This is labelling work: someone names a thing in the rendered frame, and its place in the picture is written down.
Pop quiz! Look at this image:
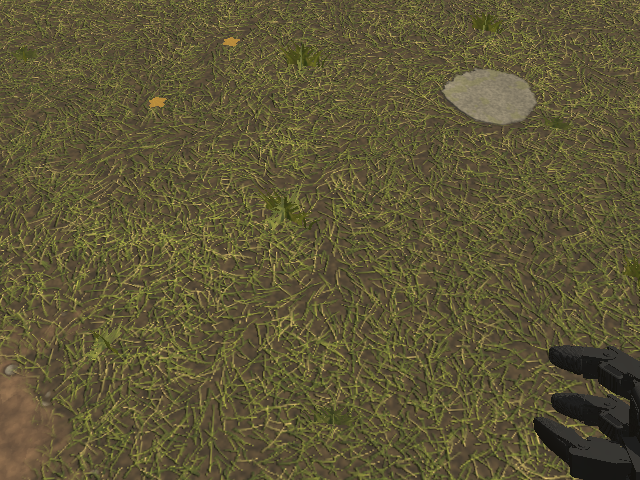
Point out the robot right hand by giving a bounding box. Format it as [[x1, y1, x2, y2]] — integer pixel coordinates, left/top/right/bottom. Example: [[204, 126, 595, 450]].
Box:
[[533, 345, 640, 480]]

